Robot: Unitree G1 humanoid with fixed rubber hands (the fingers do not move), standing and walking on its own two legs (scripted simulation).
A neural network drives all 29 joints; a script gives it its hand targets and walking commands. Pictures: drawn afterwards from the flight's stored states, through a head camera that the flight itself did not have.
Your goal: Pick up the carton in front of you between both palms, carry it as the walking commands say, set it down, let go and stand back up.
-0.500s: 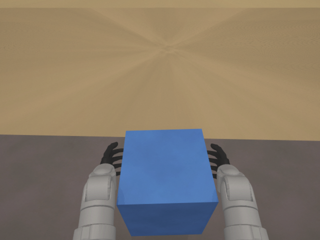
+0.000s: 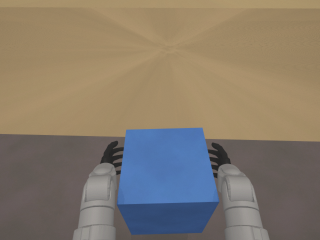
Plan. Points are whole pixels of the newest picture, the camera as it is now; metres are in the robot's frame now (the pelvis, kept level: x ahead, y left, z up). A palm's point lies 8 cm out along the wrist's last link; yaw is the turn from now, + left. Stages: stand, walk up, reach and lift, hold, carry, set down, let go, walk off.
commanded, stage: carry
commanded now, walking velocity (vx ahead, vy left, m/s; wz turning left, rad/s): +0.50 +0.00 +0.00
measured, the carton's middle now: (165, 183) +0.29 +0.00 -0.02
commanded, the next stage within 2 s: none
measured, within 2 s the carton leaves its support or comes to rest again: neither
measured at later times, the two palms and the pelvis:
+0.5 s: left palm (107, 123) +0.44 +0.18 +0.08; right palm (204, 120) +0.44 -0.12 +0.08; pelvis +0.18 +0.02 +0.00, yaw +1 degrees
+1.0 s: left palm (125, 77) +0.77 +0.16 +0.06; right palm (192, 77) +0.76 -0.14 +0.05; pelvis +0.50 +0.01 -0.03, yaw +1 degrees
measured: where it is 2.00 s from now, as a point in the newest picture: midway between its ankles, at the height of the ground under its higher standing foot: (156, 143)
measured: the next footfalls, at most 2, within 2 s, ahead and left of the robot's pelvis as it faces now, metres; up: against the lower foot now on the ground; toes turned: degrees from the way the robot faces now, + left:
left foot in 0.54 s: +0.31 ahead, +0.12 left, +0.00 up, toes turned +10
right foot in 0.98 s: +0.66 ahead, -0.07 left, +0.00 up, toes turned -11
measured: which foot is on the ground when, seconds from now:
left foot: down 0.00-0.32, up 0.34-0.52, down 0.54-1.00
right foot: down 0.00-0.58, up 0.60-0.96, down 0.98-1.00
